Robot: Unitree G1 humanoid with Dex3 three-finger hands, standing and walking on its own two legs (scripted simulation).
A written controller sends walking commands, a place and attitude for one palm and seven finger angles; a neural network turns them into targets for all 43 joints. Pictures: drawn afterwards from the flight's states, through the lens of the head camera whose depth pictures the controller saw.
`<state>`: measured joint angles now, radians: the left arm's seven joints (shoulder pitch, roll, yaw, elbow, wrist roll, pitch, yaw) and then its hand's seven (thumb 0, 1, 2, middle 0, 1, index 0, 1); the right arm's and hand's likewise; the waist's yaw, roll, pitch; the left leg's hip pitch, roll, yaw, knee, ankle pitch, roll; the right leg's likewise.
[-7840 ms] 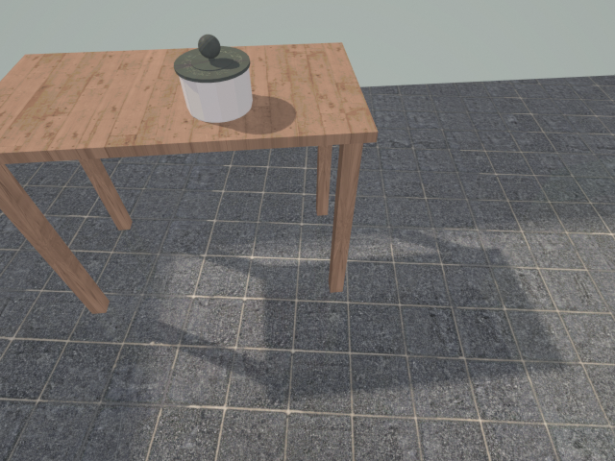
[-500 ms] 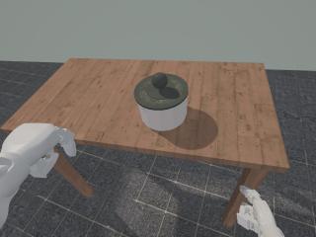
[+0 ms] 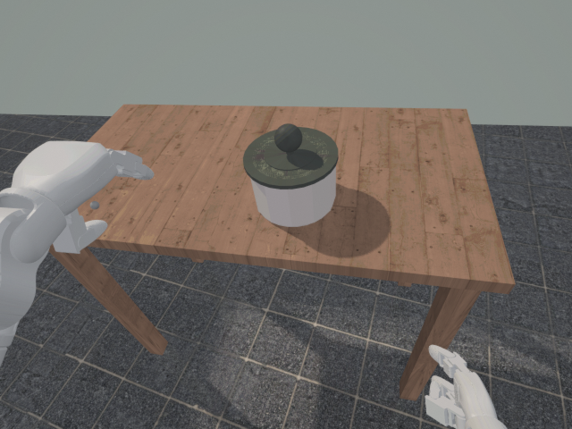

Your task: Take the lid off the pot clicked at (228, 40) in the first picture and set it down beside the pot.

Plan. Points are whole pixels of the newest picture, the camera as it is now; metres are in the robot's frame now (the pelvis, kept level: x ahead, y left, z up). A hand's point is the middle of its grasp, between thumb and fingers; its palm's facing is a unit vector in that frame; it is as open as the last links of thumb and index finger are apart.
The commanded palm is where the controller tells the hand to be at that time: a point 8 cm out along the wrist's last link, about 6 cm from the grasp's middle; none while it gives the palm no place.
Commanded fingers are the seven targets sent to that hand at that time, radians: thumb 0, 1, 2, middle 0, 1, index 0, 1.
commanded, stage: move the open hand above the knob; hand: left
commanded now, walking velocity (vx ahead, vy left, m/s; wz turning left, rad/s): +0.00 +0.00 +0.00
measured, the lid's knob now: (288, 138) +0.56 +0.06 +0.12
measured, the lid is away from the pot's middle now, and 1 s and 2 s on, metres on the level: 0.00 0.00 0.00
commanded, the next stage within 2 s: none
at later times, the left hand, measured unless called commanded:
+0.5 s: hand (173, 178) +0.37 +0.18 +0.20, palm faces -0.12 +0.10 -0.99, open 10.0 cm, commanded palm +0.34 +0.18 +0.27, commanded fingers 0.00 -0.35 1.58 -0.86 -0.08 -0.86 -0.08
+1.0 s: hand (216, 149) +0.43 +0.14 +0.20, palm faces -0.15 +0.00 -0.99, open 10.1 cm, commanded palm +0.42 +0.14 +0.27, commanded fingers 0.00 -0.35 1.58 -0.86 -0.08 -0.86 -0.08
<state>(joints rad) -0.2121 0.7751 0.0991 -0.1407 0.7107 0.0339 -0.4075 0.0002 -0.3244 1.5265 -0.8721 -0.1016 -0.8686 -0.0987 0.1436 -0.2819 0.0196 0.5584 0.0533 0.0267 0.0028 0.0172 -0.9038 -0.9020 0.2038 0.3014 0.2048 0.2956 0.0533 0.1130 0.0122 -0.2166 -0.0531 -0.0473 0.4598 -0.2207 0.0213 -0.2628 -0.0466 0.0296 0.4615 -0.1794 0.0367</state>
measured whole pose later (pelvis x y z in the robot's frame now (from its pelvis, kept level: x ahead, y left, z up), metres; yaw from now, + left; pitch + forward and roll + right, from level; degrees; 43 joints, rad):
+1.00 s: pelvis +0.03 -0.02 +0.00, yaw +0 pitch +2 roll +1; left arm -0.72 0.53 -0.25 0.24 0.82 0.26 -0.46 0.00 -0.35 1.57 -0.87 -0.08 -0.86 -0.08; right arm 0.15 -0.30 0.01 0.57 0.09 0.12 0.05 0.02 -0.91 -0.90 0.20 0.30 0.20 0.30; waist 0.01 0.12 -0.04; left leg -0.25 -0.05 -0.05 0.46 -0.26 0.01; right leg -0.32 -0.04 0.03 0.53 -0.24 0.02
